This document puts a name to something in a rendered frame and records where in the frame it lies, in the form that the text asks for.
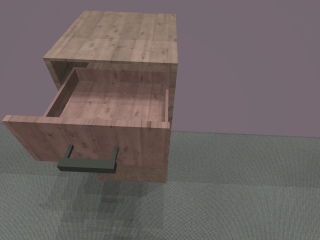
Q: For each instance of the handle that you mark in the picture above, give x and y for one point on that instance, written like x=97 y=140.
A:
x=68 y=164

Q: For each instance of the drawer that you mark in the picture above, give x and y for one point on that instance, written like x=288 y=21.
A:
x=97 y=109

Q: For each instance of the cabinet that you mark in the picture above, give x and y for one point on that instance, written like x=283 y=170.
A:
x=120 y=40

